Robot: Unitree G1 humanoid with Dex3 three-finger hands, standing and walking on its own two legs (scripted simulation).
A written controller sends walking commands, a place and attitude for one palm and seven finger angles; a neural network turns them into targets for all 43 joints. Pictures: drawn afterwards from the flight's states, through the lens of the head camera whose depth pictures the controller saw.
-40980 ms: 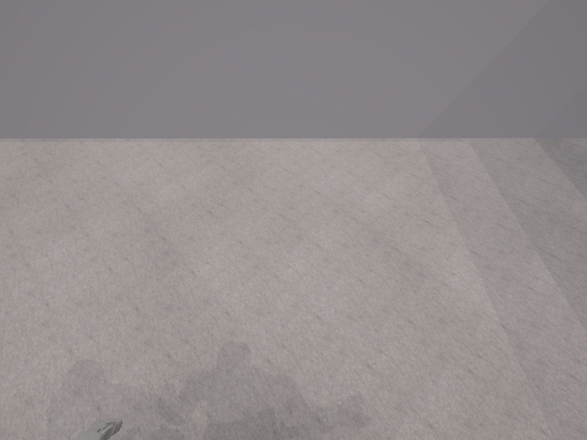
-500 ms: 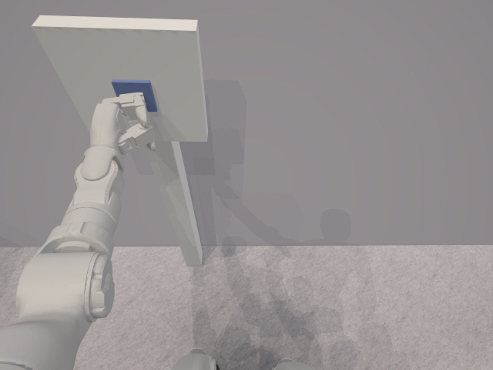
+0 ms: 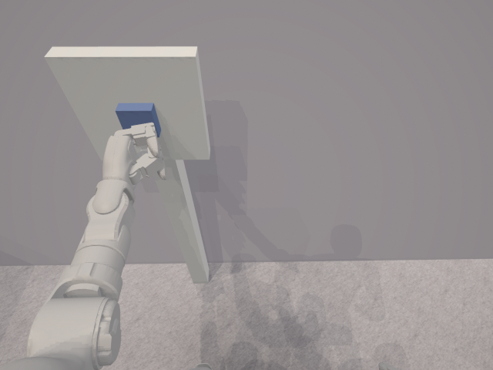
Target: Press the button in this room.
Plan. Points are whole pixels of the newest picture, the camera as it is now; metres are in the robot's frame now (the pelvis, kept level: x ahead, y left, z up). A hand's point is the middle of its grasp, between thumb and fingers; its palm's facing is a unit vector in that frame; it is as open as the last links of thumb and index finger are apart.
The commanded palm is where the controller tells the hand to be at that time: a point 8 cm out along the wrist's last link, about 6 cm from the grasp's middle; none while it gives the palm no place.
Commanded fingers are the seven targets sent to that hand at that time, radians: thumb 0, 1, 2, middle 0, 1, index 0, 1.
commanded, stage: pull the fist back off the button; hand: left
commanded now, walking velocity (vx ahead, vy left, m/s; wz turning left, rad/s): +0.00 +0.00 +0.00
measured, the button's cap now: (139, 119) +0.50 +0.18 +0.14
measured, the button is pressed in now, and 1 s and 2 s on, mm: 0 0 0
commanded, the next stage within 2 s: draw the hand back to the body in 0.52 s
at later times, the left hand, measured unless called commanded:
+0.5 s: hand (145, 203) +0.34 +0.15 +0.11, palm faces -0.02 -1.00 -0.01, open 3.1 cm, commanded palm +0.33 +0.21 +0.11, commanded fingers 0.00 0.90 0.90 -1.30 -1.50 -1.30 -1.50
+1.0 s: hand (113, 218) +0.30 +0.18 +0.14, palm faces +0.03 -1.00 -0.04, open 3.1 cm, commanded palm +0.27 +0.23 +0.14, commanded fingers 0.00 0.90 0.90 -1.30 -1.50 -1.30 -1.50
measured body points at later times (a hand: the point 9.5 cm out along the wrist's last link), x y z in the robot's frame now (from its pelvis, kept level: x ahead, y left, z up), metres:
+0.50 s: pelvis +0.03 -0.01 +0.01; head +0.04 -0.02 +0.46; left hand +0.34 +0.21 +0.11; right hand +0.21 -0.24 -0.07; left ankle +0.05 +0.09 -0.71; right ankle +0.00 -0.09 -0.71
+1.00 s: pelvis +0.02 -0.01 +0.02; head +0.00 -0.03 +0.47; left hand +0.29 +0.23 +0.14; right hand +0.18 -0.25 -0.07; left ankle +0.05 +0.09 -0.71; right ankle +0.00 -0.09 -0.71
